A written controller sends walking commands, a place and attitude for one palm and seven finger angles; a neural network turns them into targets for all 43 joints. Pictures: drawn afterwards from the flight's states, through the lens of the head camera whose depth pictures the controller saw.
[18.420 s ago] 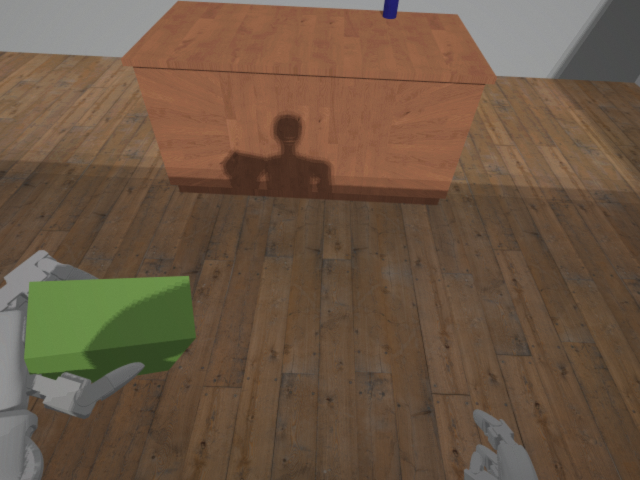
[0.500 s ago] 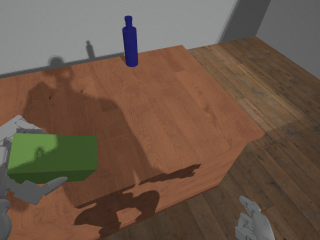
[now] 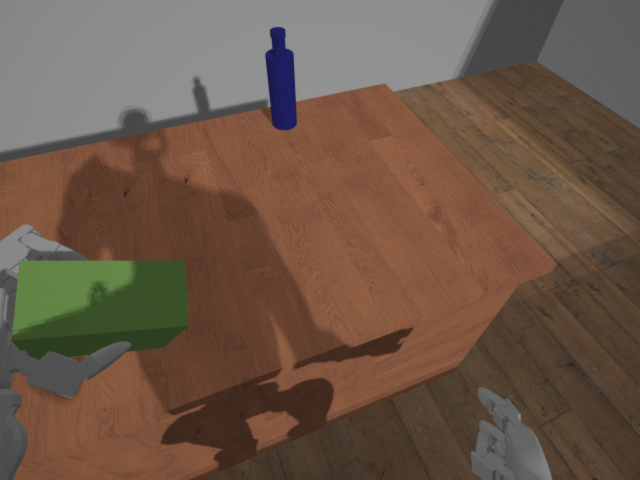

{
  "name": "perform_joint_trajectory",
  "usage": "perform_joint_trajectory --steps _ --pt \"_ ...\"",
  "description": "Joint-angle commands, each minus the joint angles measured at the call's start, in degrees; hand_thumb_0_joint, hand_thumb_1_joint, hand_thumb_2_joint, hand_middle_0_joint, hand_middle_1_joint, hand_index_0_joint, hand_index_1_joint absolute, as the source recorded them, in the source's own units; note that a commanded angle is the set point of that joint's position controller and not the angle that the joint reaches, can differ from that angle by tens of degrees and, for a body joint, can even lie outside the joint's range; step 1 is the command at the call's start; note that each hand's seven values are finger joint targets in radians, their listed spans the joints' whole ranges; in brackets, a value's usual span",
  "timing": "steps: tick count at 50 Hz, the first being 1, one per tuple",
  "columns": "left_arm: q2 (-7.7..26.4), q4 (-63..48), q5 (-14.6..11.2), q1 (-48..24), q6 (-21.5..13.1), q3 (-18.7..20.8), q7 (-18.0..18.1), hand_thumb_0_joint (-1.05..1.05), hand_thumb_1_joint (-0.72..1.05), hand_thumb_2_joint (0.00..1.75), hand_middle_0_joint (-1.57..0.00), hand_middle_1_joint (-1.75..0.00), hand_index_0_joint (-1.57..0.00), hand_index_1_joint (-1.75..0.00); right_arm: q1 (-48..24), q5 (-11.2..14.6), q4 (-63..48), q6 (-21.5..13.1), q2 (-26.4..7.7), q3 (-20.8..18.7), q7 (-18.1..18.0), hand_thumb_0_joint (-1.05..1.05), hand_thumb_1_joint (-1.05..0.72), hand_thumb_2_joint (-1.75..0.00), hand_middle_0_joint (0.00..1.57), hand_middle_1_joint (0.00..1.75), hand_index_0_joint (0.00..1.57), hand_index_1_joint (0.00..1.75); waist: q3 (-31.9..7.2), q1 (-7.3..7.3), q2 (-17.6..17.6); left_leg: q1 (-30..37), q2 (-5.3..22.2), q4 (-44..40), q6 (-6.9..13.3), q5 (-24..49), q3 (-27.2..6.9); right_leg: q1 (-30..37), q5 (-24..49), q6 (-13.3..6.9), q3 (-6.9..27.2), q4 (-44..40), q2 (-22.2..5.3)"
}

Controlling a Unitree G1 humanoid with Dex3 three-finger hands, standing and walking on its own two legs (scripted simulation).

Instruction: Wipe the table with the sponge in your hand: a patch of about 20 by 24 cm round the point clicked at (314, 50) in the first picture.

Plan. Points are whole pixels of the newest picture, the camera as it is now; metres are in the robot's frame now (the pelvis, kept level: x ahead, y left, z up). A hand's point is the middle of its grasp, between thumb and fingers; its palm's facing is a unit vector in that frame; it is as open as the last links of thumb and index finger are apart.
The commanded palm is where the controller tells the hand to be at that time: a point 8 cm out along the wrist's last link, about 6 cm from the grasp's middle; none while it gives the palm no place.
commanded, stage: come to a stop and stand still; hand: left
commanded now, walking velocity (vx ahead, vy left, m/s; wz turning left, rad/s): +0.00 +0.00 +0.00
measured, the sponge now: (129, 311) +0.24 +0.21 +0.14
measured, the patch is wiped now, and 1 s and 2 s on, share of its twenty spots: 0.00 0.00 0.00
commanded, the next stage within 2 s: look again from close up in 0.56 s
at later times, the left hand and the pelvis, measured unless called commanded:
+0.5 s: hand (9, 302) +0.23 +0.32 +0.16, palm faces +0.37 -0.85 -0.37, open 10.1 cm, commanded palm +0.17 +0.35 +0.17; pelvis +0.01 +0.06 +0.00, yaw +1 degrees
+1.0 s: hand (35, 314) +0.22 +0.29 +0.15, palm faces +0.36 -0.85 -0.39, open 10.1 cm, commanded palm +0.16 +0.32 +0.17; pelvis +0.01 +0.04 +0.00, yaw +1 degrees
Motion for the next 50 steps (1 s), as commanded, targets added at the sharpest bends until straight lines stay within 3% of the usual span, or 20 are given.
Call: perform_joint_trajectory --steps 1,4,7,13,14,15,19,20,22,24,25,28,31,34,35,39,40,43,49,50 --pt "12.65 -13.70 -0.65 -1.87 -4.28 6.99 1.69 0.00 0.10 1.30 -1.20 -1.60 -1.20 -1.60 -4.72 0.17 -9.10 -3.73 -5.21 -1.51 -1.35 0.00 -0.90 -0.90 0.20 0.30 0.20 0.30 -7.40 0.62 -6.52 3.55 -0.30 -2.48 1.80 -3.20 -4.28 -1.47 -13.31 2.08 9.77 -9.16 -9.04" --pt "14.73 -16.41 -0.13 -6.18 -5.18 9.11 2.04 0.00 0.10 1.30 -1.20 -1.60 -1.20 -1.60 -6.13 0.12 -8.60 -4.14 -5.44 -1.04 -2.24 0.00 -0.90 -0.90 0.20 0.30 0.20 0.30 -6.12 0.21 2.06 3.84 1.17 -5.55 1.94 -3.14 -6.12 -1.65 -9.76 1.79 8.64 -6.91 -7.32" --pt "12.20 -17.27 0.24 -7.78 -5.57 6.98 1.84 0.00 0.10 1.30 -1.20 -1.60 -1.20 -1.60 -5.02 -0.11 -8.78 -4.77 -5.20 -0.95 -2.37 0.00 -0.90 -0.90 0.20 0.30 0.20 0.30 -9.47 0.37 6.48 1.09 3.04 -8.03 2.34 -0.69 -8.09 6.25 -0.83 2.22 5.40 -0.92 -6.21" --pt "9.40 -17.67 1.04 -3.78 -5.10 4.39 1.73 0.00 0.10 1.30 -1.20 -1.60 -1.20 -1.60 -3.59 -0.46 -8.15 -5.22 -5.51 -1.32 -1.04 0.00 -0.90 -0.90 0.20 0.30 0.20 0.30 -11.81 0.26 3.72 3.34 4.61 -6.11 0.41 14.72 -8.35 8.05 6.73 2.45 2.60 1.75 -6.19" --pt "9.40 -18.51 1.35 -3.28 -4.90 4.62 1.69 0.00 0.10 1.30 -1.20 -1.60 -1.20 -1.60 -4.60 -0.26 -7.94 -5.20 -5.36 -1.26 -0.68 0.00 -0.90 -0.90 0.20 0.30 0.20 0.30 -12.36 0.08 5.16 5.44 4.28 -5.64 -0.51 18.26 -7.26 7.15 7.46 2.30 2.32 2.20 -5.77" --pt "8.19 -17.35 1.10 -2.83 -4.94 3.52 1.46 0.00 0.10 1.30 -1.20 -1.60 -1.20 -1.60 -3.72 -0.65 -7.79 -4.61 -5.43 -1.07 -0.58 0.00 -0.90 -0.90 0.20 0.30 0.20 0.30 -12.07 -0.02 4.94 4.68 4.71 -6.18 -0.99 19.68 -7.95 6.85 5.99 2.43 1.48 2.23 -5.62" --pt "10.24 -18.03 1.46 -3.36 -4.26 5.69 1.60 0.00 0.10 1.30 -1.20 -1.60 -1.20 -1.60 -4.69 -0.43 -8.28 -3.35 -5.20 -1.17 -0.44 0.00 -0.90 -0.90 0.20 0.30 0.20 0.30 -10.19 -0.14 6.91 6.12 6.10 -7.28 -2.64 22.86 -7.58 3.85 0.54 2.40 0.93 3.99 -5.13" --pt "8.54 -16.57 1.16 -3.40 -4.26 4.13 1.27 0.00 0.10 1.30 -1.20 -1.60 -1.20 -1.60 -4.01 -0.85 -8.17 -2.73 -5.10 -0.89 -0.44 0.00 -0.90 -0.90 0.20 0.30 0.20 0.30 -9.71 -0.26 6.86 5.19 6.61 -8.13 -2.63 22.00 -8.04 3.46 -1.87 2.50 0.53 4.57 -4.99" --pt "9.91 -17.82 1.24 -4.18 -4.14 5.31 1.47 0.00 0.10 1.30 -1.20 -1.60 -1.20 -1.60 -4.20 -0.80 -8.92 -2.31 -4.96 -1.17 -0.51 0.00 -0.90 -0.90 0.20 0.30 0.20 0.30 -10.06 -0.14 6.91 4.95 7.26 -7.51 -2.51 21.35 -7.90 4.41 -1.75 2.34 0.96 3.97 -5.55" --pt "11.15 -19.99 1.41 -4.79 -4.10 6.65 1.81 0.00 0.10 1.30 -1.20 -1.60 -1.20 -1.60 -5.30 -0.54 -9.13 -2.13 -5.09 -0.83 -0.56 0.00 -0.90 -0.90 0.20 0.30 0.20 0.30 -10.65 -0.15 6.01 5.64 5.95 -6.71 -3.00 20.82 -7.13 5.13 1.53 2.24 0.67 2.54 -5.15" --pt "9.13 -18.30 0.96 -4.00 -4.19 4.83 1.43 0.00 0.10 1.30 -1.20 -1.60 -1.20 -1.60 -4.88 -0.83 -9.02 -1.77 -5.09 -0.61 -0.55 0.00 -0.90 -0.90 0.20 0.30 0.20 0.30 -10.57 -0.33 5.67 4.28 5.86 -7.23 -2.90 18.48 -7.52 5.85 1.27 2.30 0.54 2.16 -5.14" --pt "9.46 -19.15 1.01 -3.35 -4.16 5.11 1.68 0.00 0.10 1.30 -1.20 -1.60 -1.20 -1.60 -4.78 -0.55 -9.56 -1.75 -5.37 -1.14 -0.73 0.00 -0.90 -0.90 0.20 0.30 0.20 0.30 -11.04 -0.34 5.20 3.18 4.89 -6.37 -2.67 14.34 -7.22 8.27 5.40 2.16 1.60 0.48 -5.90" --pt "8.44 -18.28 1.16 -3.17 -4.13 4.32 1.80 0.00 0.10 1.30 -1.20 -1.60 -1.20 -1.60 -5.06 -0.38 -9.34 -1.70 -5.41 -1.12 -0.98 0.00 -0.90 -0.90 0.20 0.30 0.20 0.30 -9.95 -0.47 6.39 1.73 4.11 -8.10 -2.58 8.02 -7.08 8.13 4.71 2.22 1.92 0.11 -5.51" --pt "9.81 -18.46 1.61 -3.86 -4.03 5.72 2.38 0.00 0.10 1.30 -1.20 -1.60 -1.20 -1.60 -5.65 -0.21 -9.09 -1.70 -5.47 -0.99 -1.38 0.00 -0.90 -0.90 0.20 0.30 0.20 0.30 -9.61 -0.43 4.76 1.00 3.45 -8.24 -2.22 5.07 -6.81 8.22 5.10 2.28 2.47 -0.53 -5.62" --pt "8.25 -15.98 1.20 -2.61 -4.09 4.49 2.11 0.00 0.10 1.30 -1.20 -1.60 -1.20 -1.60 -5.23 -0.61 -8.86 -1.34 -5.59 -0.82 -1.45 0.00 -0.90 -0.90 0.20 0.30 0.20 0.30 -9.46 -0.30 3.80 0.07 3.21 -8.57 -1.61 3.47 -7.06 8.52 4.61 2.45 2.22 -1.28 -5.52" --pt "10.14 -17.51 1.61 -3.08 -3.95 6.06 2.55 0.00 0.10 1.30 -1.20 -1.60 -1.20 -1.60 -6.01 -0.16 -8.98 -1.56 -5.70 -1.22 -1.73 0.00 -0.90 -0.90 0.20 0.30 0.20 0.30 -9.95 -0.41 3.16 1.46 2.70 -7.44 -1.11 3.23 -6.72 7.86 5.51 2.13 3.66 -2.05 -6.23" --pt "7.96 -16.08 1.24 -2.43 -4.14 4.04 2.21 0.00 0.10 1.30 -1.20 -1.60 -1.20 -1.60 -5.41 -0.50 -8.72 -1.27 -5.80 -1.04 -1.73 0.00 -0.90 -0.90 0.20 0.30 0.20 0.30 -9.73 -0.44 2.86 0.84 2.39 -7.55 -0.58 2.85 -6.75 7.82 4.91 2.21 3.24 -2.54 -6.06" --pt "9.01 -16.89 1.18 -1.55 -3.86 4.79 2.29 0.00 0.10 1.30 -1.20 -1.60 -1.20 -1.60 -5.23 -0.22 -9.08 -1.53 -5.89 -1.60 -1.85 0.00 -0.90 -0.90 0.20 0.30 0.20 0.30 -10.39 -0.45 1.50 1.59 2.25 -6.25 0.09 3.56 -6.78 8.09 6.48 2.00 4.58 -3.03 -6.75" --pt "10.57 -18.13 1.34 -1.52 -3.54 6.20 2.67 0.00 0.10 1.30 -1.20 -1.60 -1.20 -1.60 -6.18 -0.01 -8.83 -1.62 -6.03 -1.57 -2.09 0.00 -0.90 -0.90 0.20 0.30 0.20 0.30 -9.77 -0.51 2.84 1.92 1.96 -6.14 0.36 2.43 -6.23 6.42 5.19 1.88 5.23 -3.69 -6.67" --pt "8.44 -16.27 0.98 -0.98 -3.64 4.38 2.35 0.00 0.10 1.30 -1.20 -1.60 -1.20 -1.60 -5.54 -0.33 -8.65 -1.40 -5.97 -1.27 -2.07 0.00 -0.90 -0.90 0.20 0.30 0.20 0.30 -9.21 -0.55 2.77 1.27 1.90 -6.68 0.54 1.45 -6.31 6.15 3.75 2.04 4.58 -4.07 -6.56"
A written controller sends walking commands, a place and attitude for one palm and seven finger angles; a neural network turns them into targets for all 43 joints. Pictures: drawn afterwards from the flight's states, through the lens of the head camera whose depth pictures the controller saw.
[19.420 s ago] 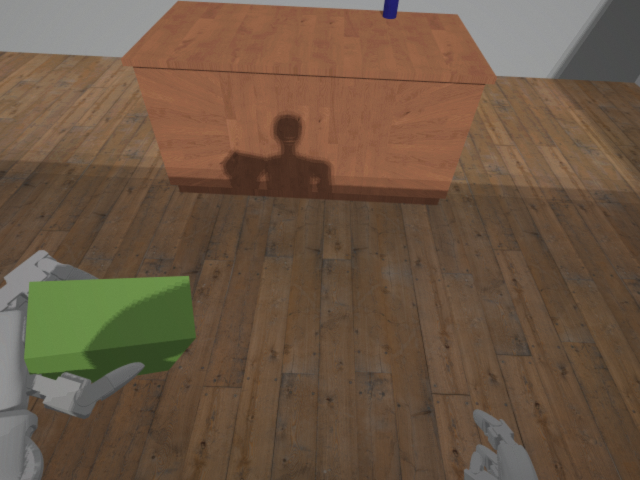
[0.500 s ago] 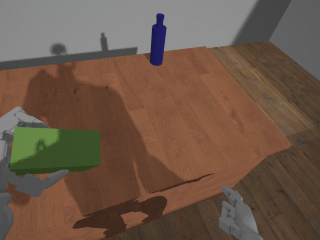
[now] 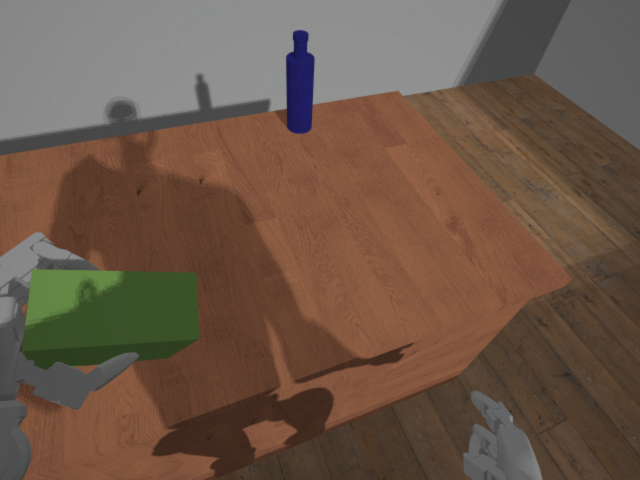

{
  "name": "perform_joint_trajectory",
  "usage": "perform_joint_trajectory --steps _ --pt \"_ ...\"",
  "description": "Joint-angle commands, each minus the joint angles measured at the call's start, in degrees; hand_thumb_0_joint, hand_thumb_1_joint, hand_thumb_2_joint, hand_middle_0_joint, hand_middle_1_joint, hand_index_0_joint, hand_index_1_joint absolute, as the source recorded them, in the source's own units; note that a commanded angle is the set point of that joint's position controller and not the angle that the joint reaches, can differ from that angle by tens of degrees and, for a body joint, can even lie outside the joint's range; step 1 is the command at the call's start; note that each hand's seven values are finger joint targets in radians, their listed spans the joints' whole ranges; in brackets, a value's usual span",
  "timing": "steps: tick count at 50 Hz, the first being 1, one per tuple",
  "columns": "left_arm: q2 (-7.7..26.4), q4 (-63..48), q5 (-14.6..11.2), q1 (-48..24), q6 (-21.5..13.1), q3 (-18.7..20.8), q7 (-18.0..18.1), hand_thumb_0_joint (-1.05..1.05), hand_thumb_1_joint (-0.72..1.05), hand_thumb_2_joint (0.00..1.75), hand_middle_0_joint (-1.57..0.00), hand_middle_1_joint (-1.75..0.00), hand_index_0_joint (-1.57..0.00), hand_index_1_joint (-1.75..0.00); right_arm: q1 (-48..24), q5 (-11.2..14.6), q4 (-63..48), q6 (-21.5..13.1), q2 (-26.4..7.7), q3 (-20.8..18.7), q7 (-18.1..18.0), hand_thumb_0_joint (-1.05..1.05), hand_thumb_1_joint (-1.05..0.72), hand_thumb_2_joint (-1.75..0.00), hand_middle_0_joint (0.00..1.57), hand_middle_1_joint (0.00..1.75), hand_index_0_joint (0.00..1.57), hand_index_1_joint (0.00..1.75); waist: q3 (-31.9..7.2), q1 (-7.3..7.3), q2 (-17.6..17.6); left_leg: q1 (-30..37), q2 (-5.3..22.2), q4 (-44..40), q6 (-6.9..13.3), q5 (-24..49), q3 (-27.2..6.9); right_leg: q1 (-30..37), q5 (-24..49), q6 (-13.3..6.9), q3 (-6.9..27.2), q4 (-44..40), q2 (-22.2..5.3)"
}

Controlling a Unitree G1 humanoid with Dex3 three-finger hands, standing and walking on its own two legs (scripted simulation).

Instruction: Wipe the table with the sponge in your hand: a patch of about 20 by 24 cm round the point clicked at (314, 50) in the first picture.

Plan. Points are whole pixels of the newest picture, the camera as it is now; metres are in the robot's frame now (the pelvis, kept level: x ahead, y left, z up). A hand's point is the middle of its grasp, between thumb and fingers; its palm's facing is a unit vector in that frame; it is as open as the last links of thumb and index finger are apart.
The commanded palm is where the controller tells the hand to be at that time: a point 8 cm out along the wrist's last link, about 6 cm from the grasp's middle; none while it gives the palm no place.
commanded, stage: come to a stop and stand still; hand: left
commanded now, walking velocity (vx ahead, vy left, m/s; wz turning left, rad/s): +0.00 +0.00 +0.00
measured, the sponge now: (137, 321) +0.23 +0.20 +0.13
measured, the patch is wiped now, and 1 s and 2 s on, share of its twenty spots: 0.00 0.00 0.00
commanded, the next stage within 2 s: look again from close up in 1.38 s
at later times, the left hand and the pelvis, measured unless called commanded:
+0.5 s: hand (24, 260) +0.24 +0.27 +0.21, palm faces +0.47 -0.75 -0.47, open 10.1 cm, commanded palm +0.15 +0.27 +0.17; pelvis -0.01 -0.01 -0.01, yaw +1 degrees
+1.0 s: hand (52, 322) +0.21 +0.26 +0.16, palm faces +0.37 -0.84 -0.40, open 10.1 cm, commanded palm +0.15 +0.29 +0.17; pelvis +0.00 +0.00 -0.01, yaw +2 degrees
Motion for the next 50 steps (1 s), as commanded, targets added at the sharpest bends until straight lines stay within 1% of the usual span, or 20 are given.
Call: perform_joint_trajectory --steps 1,18,19,20,21,23,24,25,27,29,32,33,34,35,39,40,44,45,49,50 --pt "9.60 -12.67 -0.74 -3.88 -4.03 6.62 1.50 0.00 0.10 1.30 -1.20 -1.60 -1.20 -1.60 -5.09 0.36 -9.39 -3.37 -7.10 -2.66 -0.51 0.00 -0.90 -0.90 0.20 0.30 0.20 0.30 -9.11 0.42 4.17 0.45 5.07 -5.36 -2.29 1.82 -6.34 4.48 4.38 -1.03 5.18 -2.42 -3.56" --pt "9.63 -13.31 -1.12 -3.91 -2.80 6.10 1.44 0.00 0.10 1.30 -1.20 -1.60 -1.20 -1.60 -5.04 0.49 -9.43 -2.87 -7.23 -2.67 -0.78 0.00 -0.90 -0.90 0.20 0.30 0.20 0.30 -10.06 0.31 2.96 1.73 5.07 -4.64 -1.95 3.92 -6.18 4.45 5.83 -1.03 5.93 -3.47 -4.06" --pt "54.73 -39.05 1.78 -62.74 -12.45 24.54 1.57 0.00 0.10 1.30 -1.20 -1.60 -1.20 -1.60 2.60 6.08 -16.05 -1.18 -11.15 6.74 -4.46 0.00 -0.90 -0.90 0.20 0.30 0.20 0.30 -9.30 -2.91 22.93 -16.27 5.82 -3.40 0.97 -8.87 -8.72 9.42 -3.08 3.09 4.24 8.70 -0.69" --pt "27.35 -8.50 4.02 -37.63 -8.45 22.57 1.08 0.00 0.10 1.30 -1.20 -1.60 -1.20 -1.60 0.27 3.10 -10.44 -4.48 -3.82 -0.56 -3.67 0.00 -0.90 -0.90 0.20 0.30 0.20 0.30 -7.72 0.30 7.26 -10.50 9.50 -3.75 0.78 -12.05 -10.46 0.17 -12.15 0.56 2.51 5.66 -4.82" --pt "19.90 2.05 1.23 -25.22 -5.97 15.69 0.53 0.00 0.10 1.30 -1.20 -1.60 -1.20 -1.60 -1.86 1.19 -8.01 -4.34 -7.15 -0.33 -1.31 0.00 -0.90 -0.90 0.20 0.30 0.20 0.30 -8.54 0.52 1.89 -2.43 5.44 -2.89 -1.32 -4.66 -7.02 -4.09 -11.32 -1.55 2.90 2.10 -3.77" --pt "19.52 -5.02 -1.16 -15.30 -6.38 13.56 -0.65 0.00 0.10 1.30 -1.20 -1.60 -1.20 -1.60 -2.21 -0.23 -9.86 -5.13 -9.87 -2.01 0.88 0.00 -0.90 -0.90 0.20 0.30 0.20 0.30 -9.44 1.40 -1.39 -0.97 3.99 1.71 -1.46 -2.56 -5.95 -5.57 -4.63 -3.49 9.24 -1.64 -6.71" --pt "14.41 -4.24 -2.17 -10.12 -6.10 10.47 -1.18 0.00 0.10 1.30 -1.20 -1.60 -1.20 -1.60 -3.27 0.38 -8.87 -5.23 -9.40 -1.84 2.12 0.00 -0.90 -0.90 0.20 0.30 0.20 0.30 -12.25 1.21 0.92 2.32 4.46 1.48 -1.71 -0.39 -5.92 -5.22 -1.98 -3.95 9.09 0.43 -6.50" --pt "11.88 -6.70 -2.44 -4.62 -6.08 7.94 -1.26 0.00 0.10 1.30 -1.20 -1.60 -1.20 -1.60 -0.61 0.55 -9.64 -5.19 -9.81 -2.23 2.76 0.00 -0.90 -0.90 0.20 0.30 0.20 0.30 -11.18 1.60 1.87 1.81 4.98 1.54 -1.50 1.78 -5.85 -4.64 1.36 -3.49 7.84 0.61 -6.93" --pt "9.84 -9.76 -2.77 -0.83 -5.63 5.95 -0.63 0.00 0.10 1.30 -1.20 -1.60 -1.20 -1.60 -0.85 1.15 -9.46 -5.61 -9.82 -2.66 3.70 0.00 -0.90 -0.90 0.20 0.30 0.20 0.30 -10.37 1.70 0.87 2.13 5.18 0.26 -1.42 4.97 -6.23 -3.74 4.63 -2.83 6.60 1.50 -6.61" --pt "13.35 -10.90 -2.69 -1.55 -5.41 8.70 0.53 0.00 0.10 1.30 -1.20 -1.60 -1.20 -1.60 -2.64 1.54 -8.70 -5.42 -10.07 -2.81 3.45 0.00 -0.90 -0.90 0.20 0.30 0.20 0.30 -11.75 1.41 3.25 3.78 5.69 -1.33 -1.57 7.80 -6.60 -2.56 6.24 -2.08 5.56 3.48 -5.60" --pt "14.42 -10.68 -1.92 -3.68 -5.33 10.83 1.35 0.00 0.10 1.30 -1.20 -1.60 -1.20 -1.60 -2.41 0.86 -8.57 -4.47 -9.87 -3.10 2.31 0.00 -0.90 -0.90 0.20 0.30 0.20 0.30 -10.90 1.16 0.21 1.21 6.08 -1.92 -2.83 9.81 -7.10 -0.06 8.75 -1.44 4.09 3.94 -5.82" --pt "15.10 -11.62 -1.84 -4.36 -5.43 11.31 1.47 0.00 0.10 1.30 -1.20 -1.60 -1.20 -1.60 -2.77 0.76 -8.51 -4.16 -9.71 -3.10 2.06 0.00 -0.90 -0.90 0.20 0.30 0.20 0.30 -11.32 1.00 1.48 1.10 6.09 -1.73 -2.84 9.46 -6.93 0.40 8.76 -1.49 4.13 4.25 -5.96" --pt "19.10 -14.65 -1.60 -7.06 -5.48 14.02 1.86 0.00 0.10 1.30 -1.20 -1.60 -1.20 -1.60 -3.73 0.90 -8.76 -3.69 -10.07 -3.05 1.64 0.00 -0.90 -0.90 0.20 0.30 0.20 0.30 -12.98 0.99 3.89 1.63 6.31 -2.29 -3.00 10.39 -7.78 1.33 8.61 -1.39 4.00 5.96 -5.52" --pt "16.20 -14.25 -1.66 -6.30 -5.53 11.98 1.66 0.00 0.10 1.30 -1.20 -1.60 -1.20 -1.60 -3.46 0.69 -8.59 -3.46 -8.98 -2.88 1.31 0.00 -0.90 -0.90 0.20 0.30 0.20 0.30 -13.20 1.11 4.76 1.34 6.53 -1.89 -2.92 11.76 -7.48 1.91 9.18 -1.35 3.08 6.08 -5.87" --pt "17.52 -19.75 -2.06 -5.43 -4.58 11.48 1.77 0.00 0.10 1.30 -1.20 -1.60 -1.20 -1.60 -3.46 1.28 -8.81 -4.17 -9.05 -2.80 1.48 0.00 -0.90 -0.90 0.20 0.30 0.20 0.30 -15.67 1.40 10.70 4.27 6.65 0.24 -3.62 20.53 -8.01 1.74 10.86 -1.56 3.35 7.83 -6.03" --pt "14.83 -19.38 -2.16 -4.03 -4.74 9.65 1.53 0.00 0.10 1.30 -1.20 -1.60 -1.20 -1.60 -2.67 0.93 -8.55 -4.19 -8.49 -2.60 1.58 0.00 -0.90 -0.90 0.20 0.30 0.20 0.30 -15.34 1.47 9.26 4.38 7.18 0.54 -3.47 22.19 -7.86 1.29 10.26 -1.43 2.36 7.47 -5.93" --pt "14.14 -16.54 -2.46 -3.49 -3.99 9.24 1.03 0.00 0.10 1.30 -1.20 -1.60 -1.20 -1.60 -2.56 1.66 -8.64 -4.70 -9.13 -3.33 1.63 0.00 -0.90 -0.90 0.20 0.30 0.20 0.30 -14.09 0.90 8.24 5.89 7.94 -0.43 -4.01 22.06 -8.65 -1.38 6.96 -1.37 3.23 7.36 -5.91" --pt "11.62 -15.65 -2.61 -3.55 -4.15 7.44 0.63 0.00 0.10 1.30 -1.20 -1.60 -1.20 -1.60 -2.13 1.30 -8.77 -4.43 -8.62 -3.01 1.61 0.00 -0.90 -0.90 0.20 0.30 0.20 0.30 -12.95 0.75 7.29 5.00 8.40 -1.30 -4.12 20.08 -8.55 -1.78 5.30 -1.18 2.45 6.81 -5.85" --pt "12.62 -10.26 -2.88 -4.26 -3.12 9.12 0.21 0.00 0.10 1.30 -1.20 -1.60 -1.20 -1.60 -3.06 1.79 -9.33 -3.59 -8.81 -3.05 0.96 0.00 -0.90 -0.90 0.20 0.30 0.20 0.30 -10.65 0.42 3.07 3.00 7.75 -3.28 -4.26 10.79 -8.84 -1.87 5.77 -1.31 4.53 3.92 -6.15" --pt "10.22 -10.05 -3.01 -4.22 -3.15 7.29 -0.17 0.00 0.10 1.30 -1.20 -1.60 -1.20 -1.60 -2.88 1.68 -9.65 -3.26 -7.97 -2.74 0.87 0.00 -0.90 -0.90 0.20 0.30 0.20 0.30 -10.87 0.27 1.85 2.70 7.77 -3.32 -4.05 8.87 -8.40 -1.20 5.68 -1.24 4.17 3.13 -6.29"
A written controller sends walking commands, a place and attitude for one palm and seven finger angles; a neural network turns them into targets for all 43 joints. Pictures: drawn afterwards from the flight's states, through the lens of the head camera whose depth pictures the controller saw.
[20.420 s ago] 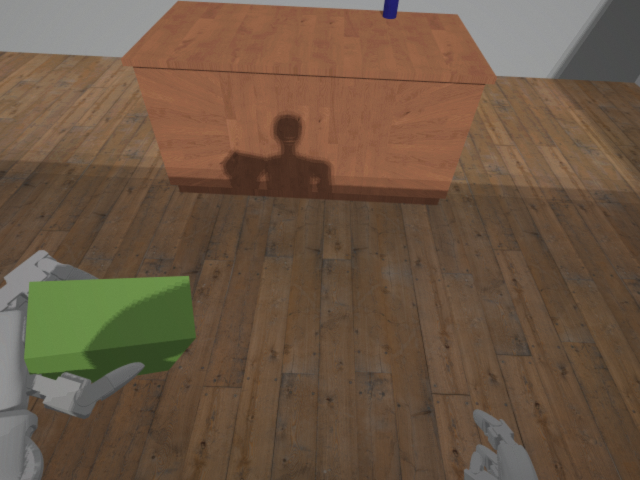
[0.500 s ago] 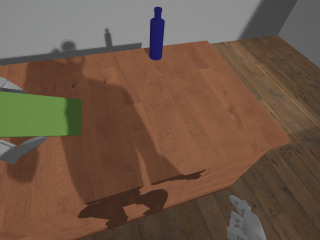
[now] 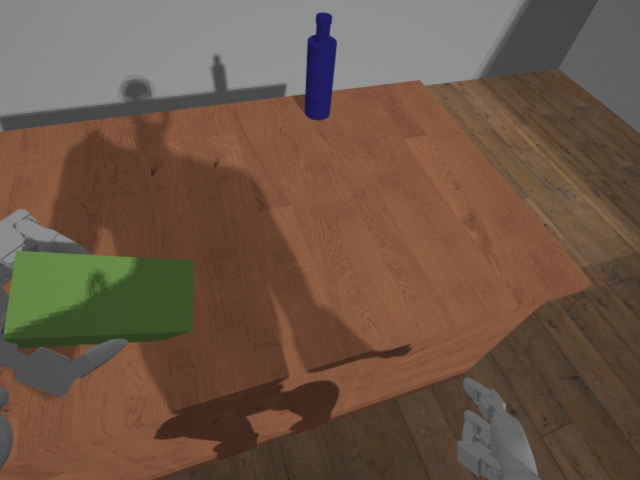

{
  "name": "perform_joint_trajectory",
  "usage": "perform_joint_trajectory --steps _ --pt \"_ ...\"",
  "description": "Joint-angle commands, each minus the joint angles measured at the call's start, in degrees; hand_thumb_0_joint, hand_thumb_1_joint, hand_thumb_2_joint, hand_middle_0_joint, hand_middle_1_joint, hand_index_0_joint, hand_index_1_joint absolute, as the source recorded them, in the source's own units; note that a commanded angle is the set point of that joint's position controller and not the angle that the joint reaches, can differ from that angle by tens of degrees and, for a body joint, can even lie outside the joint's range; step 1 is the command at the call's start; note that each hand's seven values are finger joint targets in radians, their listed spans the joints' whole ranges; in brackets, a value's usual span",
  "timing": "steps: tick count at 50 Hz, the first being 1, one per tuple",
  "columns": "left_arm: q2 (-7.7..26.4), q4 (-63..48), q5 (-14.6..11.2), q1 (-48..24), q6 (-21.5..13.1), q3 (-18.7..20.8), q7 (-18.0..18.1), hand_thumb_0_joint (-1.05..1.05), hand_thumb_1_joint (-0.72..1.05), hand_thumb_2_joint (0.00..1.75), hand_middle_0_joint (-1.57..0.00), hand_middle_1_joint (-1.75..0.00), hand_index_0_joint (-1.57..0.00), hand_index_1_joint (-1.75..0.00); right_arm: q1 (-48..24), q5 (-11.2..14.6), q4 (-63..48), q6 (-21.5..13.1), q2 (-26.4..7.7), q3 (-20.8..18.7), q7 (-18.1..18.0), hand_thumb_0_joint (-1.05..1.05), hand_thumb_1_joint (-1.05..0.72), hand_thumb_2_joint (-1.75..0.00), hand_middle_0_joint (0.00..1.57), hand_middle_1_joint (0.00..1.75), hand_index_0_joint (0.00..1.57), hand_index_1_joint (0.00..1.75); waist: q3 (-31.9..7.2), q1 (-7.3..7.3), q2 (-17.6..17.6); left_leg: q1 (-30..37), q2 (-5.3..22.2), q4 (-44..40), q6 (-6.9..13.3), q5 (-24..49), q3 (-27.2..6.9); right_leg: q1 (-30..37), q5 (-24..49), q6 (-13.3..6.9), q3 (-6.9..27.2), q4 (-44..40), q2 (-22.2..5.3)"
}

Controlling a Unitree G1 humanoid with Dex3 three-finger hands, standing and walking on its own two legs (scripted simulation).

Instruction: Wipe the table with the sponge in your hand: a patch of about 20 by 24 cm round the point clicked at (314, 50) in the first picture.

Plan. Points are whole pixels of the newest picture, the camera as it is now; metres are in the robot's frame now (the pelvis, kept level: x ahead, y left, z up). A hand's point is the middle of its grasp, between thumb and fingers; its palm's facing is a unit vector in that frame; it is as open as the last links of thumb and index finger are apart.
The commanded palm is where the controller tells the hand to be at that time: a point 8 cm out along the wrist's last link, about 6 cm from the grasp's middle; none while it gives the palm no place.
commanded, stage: come to a stop and stand still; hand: left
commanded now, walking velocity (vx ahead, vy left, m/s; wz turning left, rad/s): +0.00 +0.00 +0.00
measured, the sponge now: (129, 305) +0.24 +0.21 +0.14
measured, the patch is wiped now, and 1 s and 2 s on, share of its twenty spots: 0.00 0.00 0.00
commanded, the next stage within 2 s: look again from close up in 0.38 s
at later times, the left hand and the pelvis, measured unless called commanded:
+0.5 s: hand (75, 338) +0.20 +0.23 +0.15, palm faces +0.31 -0.87 -0.37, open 10.1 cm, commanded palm +0.14 +0.27 +0.18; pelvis -0.02 -0.01 +0.00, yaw -1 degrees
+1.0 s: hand (33, 292) +0.22 +0.27 +0.18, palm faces +0.40 -0.81 -0.42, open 10.1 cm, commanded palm +0.14 +0.27 +0.18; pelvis -0.03 -0.01 +0.00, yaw -2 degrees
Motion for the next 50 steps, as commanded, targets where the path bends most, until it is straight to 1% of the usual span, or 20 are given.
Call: perform_joint_trajectory --steps 1,4,5,7,9,10,14,15,19,20,21,34,35,43,44,45,46,47,49,50 --pt "6.99 -8.02 -0.80 -3.83 -2.56 4.71 0.55 0.00 0.10 1.30 -1.20 -1.60 -1.20 -1.60 -1.91 0.71 -9.11 -2.27 -8.58 -3.19 -0.97 0.00 -0.90 -0.90 0.20 0.30 0.20 0.30 -11.01 -1.20 3.93 5.63 9.38 -6.19 -3.98 7.59 -7.74 2.97 8.63 -1.62 5.19 -4.19 -4.73" --pt "9.27 -10.01 -0.36 -5.21 -2.13 6.40 0.75 0.00 0.10 1.30 -1.20 -1.60 -1.20 -1.60 -3.31 0.67 -9.49 -2.16 -8.58 -2.80 -1.23 0.00 -0.90 -0.90 0.20 0.30 0.20 0.30 -11.75 -1.14 6.06 5.75 9.09 -6.82 -3.25 3.48 -7.68 3.25 7.13 -1.77 6.46 -5.22 -4.64" --pt "6.50 -9.83 -0.46 -4.90 -2.11 4.11 0.51 0.00 0.10 1.30 -1.20 -1.60 -1.20 -1.60 -3.12 0.49 -9.82 -2.02 -7.69 -2.32 -1.28 0.00 -0.90 -0.90 0.20 0.30 0.20 0.30 -11.57 -1.27 5.84 4.78 9.17 -7.08 -3.11 2.73 -7.62 4.06 6.76 -1.66 5.61 -5.44 -4.64" --pt "7.20 -9.92 -0.44 -4.72 -1.84 4.43 0.53 0.00 0.10 1.30 -1.20 -1.60 -1.20 -1.60 -3.44 0.55 -10.21 -2.15 -7.83 -2.26 -1.40 0.00 -0.90 -0.90 0.20 0.30 0.20 0.30 -11.03 -1.36 4.86 4.14 8.89 -6.82 -2.49 0.63 -7.76 3.81 5.81 -1.78 6.53 -6.76 -4.83" --pt "9.89 -10.32 -0.17 -4.62 -1.42 6.83 0.92 0.00 0.10 1.30 -1.20 -1.60 -1.20 -1.60 -4.10 0.58 -10.26 -2.12 -8.38 -2.24 -1.64 0.00 -0.90 -0.90 0.20 0.30 0.20 0.30 -10.75 -1.28 5.71 4.44 8.83 -6.87 -2.30 -0.42 -7.84 3.06 4.75 -1.88 7.27 -7.50 -4.81" --pt "6.59 -10.70 -0.30 -4.71 -1.58 4.17 0.61 0.00 0.10 1.30 -1.20 -1.60 -1.20 -1.60 -3.49 0.52 -10.26 -2.03 -7.56 -1.91 -1.66 0.00 -0.90 -0.90 0.20 0.30 0.20 0.30 -11.02 -1.51 6.24 3.65 8.87 -6.97 -2.25 -0.85 -7.66 4.01 4.29 -1.84 6.41 -7.39 -4.78" --pt "9.48 -9.82 0.07 -4.15 -1.34 6.55 1.02 0.00 0.10 1.30 -1.20 -1.60 -1.20 -1.60 -3.88 0.69 -10.18 -2.27 -8.38 -2.06 -2.02 0.00 -0.90 -0.90 0.20 0.30 0.20 0.30 -9.61 -1.44 6.63 3.49 8.86 -7.23 -1.95 -3.45 -8.16 2.12 1.18 -1.93 7.41 -9.04 -4.69" --pt "6.57 -10.49 -0.02 -4.26 -1.57 4.08 0.76 0.00 0.10 1.30 -1.20 -1.60 -1.20 -1.60 -3.26 0.58 -10.27 -2.20 -7.70 -1.83 -2.03 0.00 -0.90 -0.90 0.20 0.30 0.20 0.30 -10.31 -1.64 7.14 3.31 9.01 -7.22 -1.85 -3.24 -7.90 3.10 1.45 -1.90 6.65 -8.63 -4.66" --pt "8.71 -10.01 0.41 -3.99 -1.68 5.55 1.02 0.00 0.10 1.30 -1.20 -1.60 -1.20 -1.60 -3.45 0.67 -10.22 -2.60 -8.52 -1.99 -2.29 0.00 -0.90 -0.90 0.20 0.30 0.20 0.30 -9.25 -1.57 7.38 3.45 9.14 -7.91 -1.84 -4.98 -8.43 1.55 -0.50 -1.86 7.11 -9.25 -4.41" --pt "6.14 -9.89 0.38 -4.05 -1.87 3.46 0.82 0.00 0.10 1.30 -1.20 -1.60 -1.20 -1.60 -2.87 0.64 -10.22 -2.57 -7.92 -1.83 -2.32 0.00 -0.90 -0.90 0.20 0.30 0.20 0.30 -9.19 -1.74 7.18 2.75 9.34 -8.22 -1.77 -5.18 -8.27 2.29 -0.34 -1.73 6.30 -8.75 -4.26" --pt "7.13 -9.67 0.45 -3.80 -1.94 4.12 0.91 0.00 0.10 1.30 -1.20 -1.60 -1.20 -1.60 -2.96 0.62 -10.32 -2.80 -8.17 -1.97 -2.42 0.00 -0.90 -0.90 0.20 0.30 0.20 0.30 -9.38 -1.58 6.51 2.76 9.30 -8.12 -1.59 -5.84 -8.13 2.20 -0.60 -1.61 6.66 -9.08 -4.29" --pt "7.99 -8.71 1.32 -4.14 -1.86 4.99 1.31 0.00 0.10 1.30 -1.20 -1.60 -1.20 -1.60 -2.85 0.29 -9.85 -3.09 -8.26 -1.78 -2.77 0.00 -0.90 -0.90 0.20 0.30 0.20 0.30 -8.16 -1.51 7.10 3.02 9.65 -9.52 -1.77 -7.76 -8.47 1.06 -2.17 -1.73 7.35 -9.29 -4.01" --pt "6.02 -9.03 1.24 -4.51 -2.03 3.19 1.08 0.00 0.10 1.30 -1.20 -1.60 -1.20 -1.60 -2.56 0.08 -9.84 -2.98 -7.81 -1.54 -2.81 0.00 -0.90 -0.90 0.20 0.30 0.20 0.30 -8.30 -1.65 6.83 2.23 9.82 -9.78 -1.57 -8.73 -8.41 1.83 -2.03 -1.60 6.81 -9.03 -3.90" --pt "5.62 -8.66 1.24 -4.33 -1.40 2.97 0.97 0.00 0.10 1.30 -1.20 -1.60 -1.20 -1.60 -2.35 0.05 -9.61 -3.14 -7.69 -1.64 -2.86 0.00 -0.90 -0.90 0.20 0.30 0.20 0.30 -9.22 -1.59 6.04 4.19 9.99 -9.26 -1.74 -4.44 -8.13 2.21 1.62 -1.69 7.37 -8.76 -3.88" --pt "7.29 -9.05 1.49 -4.85 -1.19 4.35 1.25 0.00 0.10 1.30 -1.20 -1.60 -1.20 -1.60 -2.98 0.10 -9.47 -2.98 -7.91 -1.64 -2.90 0.00 -0.90 -0.90 0.20 0.30 0.20 0.30 -9.19 -1.49 7.26 4.76 9.99 -9.45 -1.94 -4.32 -7.97 1.89 1.28 -1.74 7.52 -8.71 -3.86" --pt "52.68 -22.07 11.18 -63.42 -7.51 35.82 1.54 0.00 0.10 1.30 -1.20 -1.60 -1.20 -1.60 3.98 -4.04 -6.70 -4.81 -8.65 -1.50 -1.94 0.00 -0.90 -0.90 0.20 0.30 0.20 0.30 2.15 -0.66 -0.57 -8.92 9.69 -1.93 -0.24 -4.07 -1.95 -2.78 -1.43 0.91 7.54 -10.52 -3.90" --pt "15.17 12.23 4.00 -29.57 -5.14 12.80 -1.01 0.00 0.10 1.30 -1.20 -1.60 -1.20 -1.60 -1.08 -0.92 -4.50 -3.86 -1.97 0.24 -2.05 0.00 -0.90 -0.90 0.20 0.30 0.20 0.30 -10.80 -1.62 -0.62 2.34 5.95 -1.64 -0.49 -1.12 -3.48 -3.17 -7.64 -2.11 7.79 -9.15 -5.28" --pt "7.93 14.15 2.01 -13.61 -4.69 7.34 -1.80 0.00 0.10 1.30 -1.20 -1.60 -1.20 -1.60 -0.18 -0.65 -7.47 -5.02 -6.31 -3.13 -1.88 0.00 -0.90 -0.90 0.20 0.30 0.20 0.30 -7.90 1.60 6.38 5.29 5.50 -1.55 -2.01 -4.36 -1.39 -3.31 -8.95 -2.76 14.48 -12.83 -4.19" --pt "1.41 -0.50 -0.07 -7.33 -6.55 0.53 -2.31 0.00 0.10 1.30 -1.20 -1.60 -1.20 -1.60 -1.25 -0.01 -8.59 -5.26 -6.15 -2.89 0.08 0.00 -0.90 -0.90 0.20 0.30 0.20 0.30 -9.39 0.25 12.28 3.81 5.74 -6.89 -1.44 -9.12 -3.08 2.45 -9.15 -2.84 10.45 -8.80 -3.35" --pt "3.39 -4.37 0.57 -6.76 -6.74 0.32 -1.71 0.00 0.10 1.30 -1.20 -1.60 -1.20 -1.60 -1.58 -0.01 -8.87 -5.39 -6.97 -2.79 0.51 0.00 -0.90 -0.90 0.20 0.30 0.20 0.30 -8.34 0.49 11.94 0.38 6.57 -9.25 -1.37 -12.90 -4.01 4.26 -9.02 -2.03 9.01 -7.11 -2.00"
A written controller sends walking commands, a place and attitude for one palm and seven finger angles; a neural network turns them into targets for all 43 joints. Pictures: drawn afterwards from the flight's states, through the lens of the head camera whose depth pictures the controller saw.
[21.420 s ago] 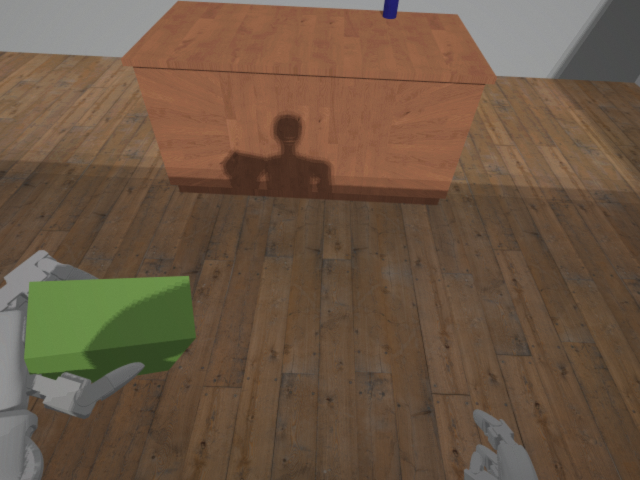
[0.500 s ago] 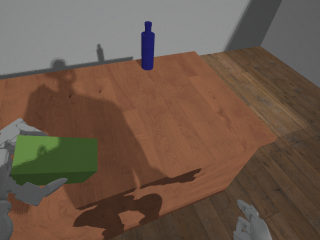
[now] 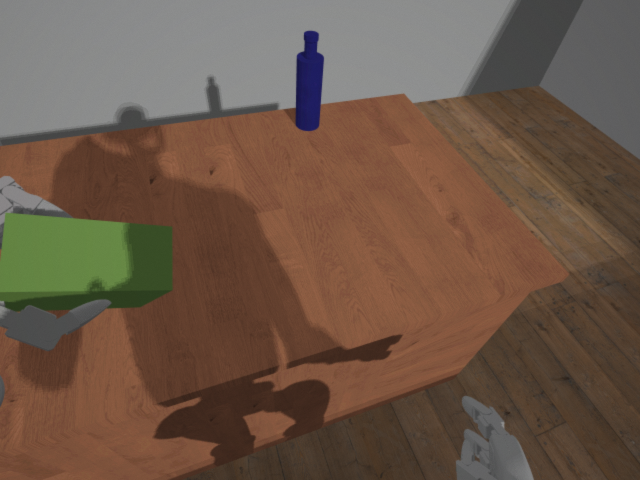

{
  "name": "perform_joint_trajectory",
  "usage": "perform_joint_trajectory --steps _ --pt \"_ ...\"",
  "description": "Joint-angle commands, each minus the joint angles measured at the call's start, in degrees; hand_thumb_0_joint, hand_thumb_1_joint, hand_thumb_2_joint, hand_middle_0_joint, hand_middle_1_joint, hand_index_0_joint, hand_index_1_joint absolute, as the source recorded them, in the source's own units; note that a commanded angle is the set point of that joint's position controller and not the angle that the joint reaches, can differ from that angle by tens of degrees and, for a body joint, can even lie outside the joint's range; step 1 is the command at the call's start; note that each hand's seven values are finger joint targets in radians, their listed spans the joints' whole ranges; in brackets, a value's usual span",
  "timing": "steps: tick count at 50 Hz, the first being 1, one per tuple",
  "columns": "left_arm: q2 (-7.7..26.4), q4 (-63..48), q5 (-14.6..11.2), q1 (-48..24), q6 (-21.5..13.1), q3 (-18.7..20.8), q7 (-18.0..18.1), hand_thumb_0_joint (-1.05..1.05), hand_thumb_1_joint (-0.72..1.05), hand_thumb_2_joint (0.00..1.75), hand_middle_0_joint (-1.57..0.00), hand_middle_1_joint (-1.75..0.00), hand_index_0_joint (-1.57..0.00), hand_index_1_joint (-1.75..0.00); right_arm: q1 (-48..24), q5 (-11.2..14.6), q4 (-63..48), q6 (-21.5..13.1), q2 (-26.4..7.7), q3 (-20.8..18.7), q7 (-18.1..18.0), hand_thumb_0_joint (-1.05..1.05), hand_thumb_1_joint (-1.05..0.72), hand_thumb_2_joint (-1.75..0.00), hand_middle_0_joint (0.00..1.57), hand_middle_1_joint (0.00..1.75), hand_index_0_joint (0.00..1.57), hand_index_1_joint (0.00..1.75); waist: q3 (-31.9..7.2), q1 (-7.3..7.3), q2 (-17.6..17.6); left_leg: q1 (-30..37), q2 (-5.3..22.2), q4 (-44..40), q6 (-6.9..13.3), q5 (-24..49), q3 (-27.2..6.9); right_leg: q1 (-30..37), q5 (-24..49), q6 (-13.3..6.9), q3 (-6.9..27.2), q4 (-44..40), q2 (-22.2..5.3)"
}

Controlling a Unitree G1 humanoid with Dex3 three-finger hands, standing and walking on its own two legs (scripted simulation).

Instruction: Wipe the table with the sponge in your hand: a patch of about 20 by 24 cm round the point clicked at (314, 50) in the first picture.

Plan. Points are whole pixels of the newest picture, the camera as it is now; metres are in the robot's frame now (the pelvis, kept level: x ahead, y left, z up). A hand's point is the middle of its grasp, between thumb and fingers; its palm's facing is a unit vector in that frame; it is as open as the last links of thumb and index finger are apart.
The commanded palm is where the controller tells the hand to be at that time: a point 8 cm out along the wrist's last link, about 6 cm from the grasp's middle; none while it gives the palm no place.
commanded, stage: come to a stop and stand still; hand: left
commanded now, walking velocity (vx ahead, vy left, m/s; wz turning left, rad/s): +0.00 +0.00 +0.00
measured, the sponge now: (111, 270) +0.26 +0.25 +0.15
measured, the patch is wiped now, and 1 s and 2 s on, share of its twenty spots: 0.00 0.00 0.00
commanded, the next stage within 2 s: look again from close up in 1.08 s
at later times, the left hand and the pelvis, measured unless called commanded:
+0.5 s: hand (83, 254) +0.27 +0.27 +0.17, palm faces +0.36 -0.86 -0.36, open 10.1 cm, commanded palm +0.21 +0.31 +0.18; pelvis +0.05 +0.03 +0.00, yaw +0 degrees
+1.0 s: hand (91, 274) +0.25 +0.26 +0.16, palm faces +0.36 -0.86 -0.36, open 10.1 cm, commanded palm +0.19 +0.30 +0.18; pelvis +0.03 +0.02 +0.00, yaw +0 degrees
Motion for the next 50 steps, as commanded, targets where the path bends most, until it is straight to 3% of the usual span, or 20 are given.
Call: perform_joint_trajectory --steps 1,3,4,6,7,9,12,16,19,20,24,26,29,31,34,35,39,40,49,50 --pt "1.33 -17.69 -1.77 7.07 -5.24 -1.95 1.11 0.00 0.10 1.30 -1.20 -1.60 -1.20 -1.60 -4.17 1.17 -10.19 -4.37 -7.31 -3.58 1.48 0.00 -0.90 -0.90 0.20 0.30 0.20 0.30 -5.48 -0.22 8.55 -3.41 4.59 -12.22 -0.43 -18.97 -6.93 6.64 -13.74 -0.34 6.41 -2.14 -3.83" --pt "3.50 -17.56 -1.06 8.50 -5.31 0.38 2.24 0.00 0.10 1.30 -1.20 -1.60 -1.20 -1.60 -3.79 1.32 -10.12 -4.60 -7.23 -3.72 1.30 0.00 -0.90 -0.90 0.20 0.30 0.20 0.30 -4.96 0.12 1.19 -6.30 4.70 -12.05 -0.05 -19.86 -7.14 8.65 -12.86 0.45 5.74 -1.94 -3.10" --pt "5.78 -18.30 -1.24 8.20 -5.23 2.82 2.89 0.00 0.10 1.30 -1.20 -1.60 -1.20 -1.60 -5.06 1.66 -10.19 -4.68 -7.18 -3.40 1.03 0.00 -0.90 -0.90 0.20 0.30 0.20 0.30 -4.75 -0.09 1.04 -4.69 4.55 -11.54 -0.19 -18.44 -6.48 7.24 -11.89 0.58 5.29 -2.92 -3.08" --pt "6.30 -18.92 -1.30 5.71 -5.91 4.23 3.03 0.00 0.10 1.30 -1.20 -1.60 -1.20 -1.60 -4.03 1.24 -10.12 -4.99 -6.97 -3.54 0.31 0.00 -0.90 -0.90 0.20 0.30 0.20 0.30 -5.53 -0.64 -1.08 -3.76 4.16 -10.49 -0.16 -16.22 -7.44 7.08 -11.16 0.51 5.65 -3.77 -3.65" --pt "6.51 -19.52 -1.39 4.75 -6.32 4.71 3.03 0.00 0.10 1.30 -1.20 -1.60 -1.20 -1.60 -3.75 1.17 -10.01 -5.23 -6.90 -3.62 0.05 0.00 -0.90 -0.90 0.20 0.30 0.20 0.30 -5.93 -0.81 -1.18 -2.11 3.92 -9.65 -0.27 -13.93 -7.64 6.39 -9.99 0.28 5.96 -4.01 -3.95" --pt "8.95 -23.20 -1.20 1.41 -6.89 6.61 3.31 0.00 0.10 1.30 -1.20 -1.60 -1.20 -1.60 -5.30 0.98 -9.38 -5.65 -6.87 -3.38 -0.35 0.00 -0.90 -0.90 0.20 0.30 0.20 0.30 -6.86 -1.16 4.71 0.86 3.92 -9.09 -0.58 -9.42 -7.60 6.06 -4.94 -0.08 5.82 -3.09 -4.00" --pt "6.17 -23.54 -1.51 1.96 -7.02 4.33 3.13 0.00 0.10 1.30 -1.20 -1.60 -1.20 -1.60 -4.33 0.62 -8.93 -6.14 -6.57 -3.46 -0.50 0.00 -0.90 -0.90 0.20 0.30 0.20 0.30 -10.25 -1.08 8.07 3.98 4.21 -7.21 -0.96 1.47 -7.68 9.23 4.23 -0.26 4.78 -0.43 -4.59" --pt "3.92 -25.47 -1.64 5.57 -6.17 2.30 3.02 0.00 0.10 1.30 -1.20 -1.60 -1.20 -1.60 -4.31 0.51 -8.49 -5.96 -6.91 -3.70 0.16 0.00 -0.90 -0.90 0.20 0.30 0.20 0.30 -13.41 -1.32 7.42 9.97 4.96 -3.97 -3.10 21.03 -7.18 9.61 13.13 -0.35 3.05 0.95 -4.38" --pt "3.54 -24.36 -1.54 8.89 -4.80 2.53 3.25 0.00 0.10 1.30 -1.20 -1.60 -1.20 -1.60 -4.91 0.85 -8.49 -4.66 -6.91 -3.77 0.56 0.00 -0.90 -0.90 0.20 0.30 0.20 0.30 -13.05 -1.58 6.43 11.29 5.71 -3.53 -4.39 26.91 -6.60 8.80 14.20 -0.27 2.42 1.15 -4.09" --pt "2.08 -22.84 -1.79 9.79 -4.58 1.28 2.91 0.00 0.10 1.30 -1.20 -1.60 -1.20 -1.60 -4.54 0.49 -8.54 -3.89 -6.95 -3.67 0.55 0.00 -0.90 -0.90 0.20 0.30 0.20 0.30 -12.25 -1.65 6.05 10.14 6.21 -4.31 -4.30 26.00 -6.42 8.35 12.15 0.02 1.51 0.93 -3.96" --pt "4.85 -24.52 -1.63 9.48 -3.56 3.93 3.23 0.00 0.10 1.30 -1.20 -1.60 -1.20 -1.60 -5.59 0.76 -9.59 -2.20 -6.81 -3.66 0.13 0.00 -0.90 -0.90 0.20 0.30 0.20 0.30 -11.37 -1.72 7.70 9.94 6.82 -5.12 -4.99 25.92 -6.19 7.97 10.76 -0.06 1.43 1.04 -3.72" --pt "3.54 -23.89 -1.96 9.18 -3.34 2.64 2.84 0.00 0.10 1.30 -1.20 -1.60 -1.20 -1.60 -5.09 0.57 -10.19 -1.43 -6.80 -3.70 -0.10 0.00 -0.90 -0.90 0.20 0.30 0.20 0.30 -11.06 -1.92 7.68 8.83 7.12 -5.79 -4.77 23.84 -6.40 8.30 9.21 -0.06 1.37 0.66 -3.69" --pt "4.54 -26.19 -1.78 7.13 -2.96 3.17 3.27 0.00 0.10 1.30 -1.20 -1.60 -1.20 -1.60 -6.27 0.74 -10.65 -1.21 -6.70 -3.32 -0.64 0.00 -0.90 -0.90 0.20 0.30 0.20 0.30 -10.76 -1.89 8.19 8.55 6.73 -6.37 -4.80 19.38 -5.95 8.24 9.08 -0.04 1.79 0.14 -3.73" --pt "3.07 -25.29 -1.86 6.60 -2.87 1.47 3.17 0.00 0.10 1.30 -1.20 -1.60 -1.20 -1.60 -5.82 0.52 -10.78 -1.06 -6.85 -3.41 -0.80 0.00 -0.90 -0.90 0.20 0.30 0.20 0.30 -10.33 -1.90 8.82 7.08 6.75 -7.16 -4.35 15.66 -6.27 8.99 7.93 0.03 1.96 -0.37 -3.83" --pt "3.76 -24.95 -1.54 6.01 -2.36 2.16 3.78 0.00 0.10 1.30 -1.20 -1.60 -1.20 -1.60 -6.55 0.72 -10.76 -1.11 -6.81 -3.20 -1.12 0.00 -0.90 -0.90 0.20 0.30 0.20 0.30 -9.62 -1.80 7.26 6.21 6.12 -7.85 -4.11 9.69 -5.90 9.12 8.01 0.04 2.83 -1.56 -3.99" --pt "1.77 -23.41 -1.70 5.95 -2.47 0.24 3.50 0.00 0.10 1.30 -1.20 -1.60 -1.20 -1.60 -6.12 0.34 -10.56 -0.86 -7.03 -3.00 -1.10 0.00 -0.90 -0.90 0.20 0.30 0.20 0.30 -9.10 -1.90 6.34 4.78 5.90 -8.35 -3.43 6.80 -5.99 9.37 7.11 0.14 2.60 -2.20 -3.93" --pt "3.48 -23.25 -1.10 5.19 -2.12 1.71 4.15 0.00 0.10 1.30 -1.20 -1.60 -1.20 -1.60 -6.69 0.68 -10.36 -1.20 -7.10 -3.34 -1.34 0.00 -0.90 -0.90 0.20 0.30 0.20 0.30 -8.35 -1.86 6.42 4.55 5.29 -9.03 -3.13 2.06 -6.21 8.80 5.69 -0.03 4.12 -3.49 -4.12" --pt "1.52 -21.92 -1.29 5.67 -2.30 -0.04 3.86 0.00 0.10 1.30 -1.20 -1.60 -1.20 -1.60 -6.23 0.32 -10.15 -0.93 -7.16 -3.12 -1.29 0.00 -0.90 -0.90 0.20 0.30 0.20 0.30 -8.16 -1.89 6.00 3.39 5.07 -9.41 -2.57 0.81 -6.38 9.26 4.95 0.08 3.50 -3.79 -3.98" --pt "4.45 -22.93 -0.96 7.96 -2.45 2.98 4.26 0.00 0.10 1.30 -1.20 -1.60 -1.20 -1.60 -6.65 0.74 -10.16 -1.52 -7.33 -3.64 -1.40 0.00 -0.90 -0.90 0.20 0.30 0.20 0.30 -8.27 -1.82 5.27 3.06 4.63 -9.44 -2.10 -1.53 -6.62 9.21 3.38 -0.02 4.30 -4.75 -4.09" --pt "2.62 -21.73 -1.29 8.76 -2.63 1.57 3.94 0.00 0.10 1.30 -1.20 -1.60 -1.20 -1.60 -6.19 0.45 -9.96 -1.31 -7.37 -3.51 -1.34 0.00 -0.90 -0.90 0.20 0.30 0.20 0.30 -8.38 -1.88 4.55 2.65 4.64 -9.64 -1.80 -1.82 -6.62 9.41 2.96 0.04 3.89 -4.92 -3.98"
